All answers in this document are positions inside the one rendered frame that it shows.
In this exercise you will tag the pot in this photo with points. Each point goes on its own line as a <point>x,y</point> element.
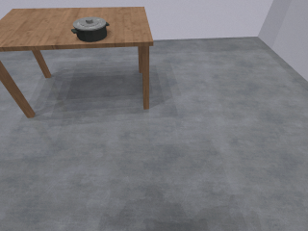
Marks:
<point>91,36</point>

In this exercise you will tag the table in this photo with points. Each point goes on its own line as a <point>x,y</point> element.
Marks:
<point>36,29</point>

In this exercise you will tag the knob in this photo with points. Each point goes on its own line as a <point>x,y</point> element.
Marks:
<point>89,20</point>

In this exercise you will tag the lid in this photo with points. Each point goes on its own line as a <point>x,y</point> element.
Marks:
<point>96,24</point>

